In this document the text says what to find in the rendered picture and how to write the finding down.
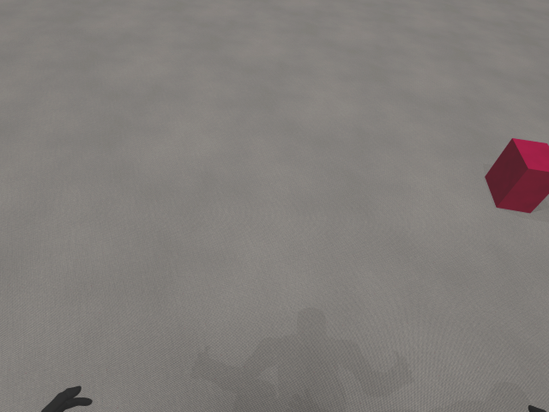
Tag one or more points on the carton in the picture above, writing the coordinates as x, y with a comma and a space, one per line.
519, 179

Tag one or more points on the robot left hand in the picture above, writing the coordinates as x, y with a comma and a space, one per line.
66, 400

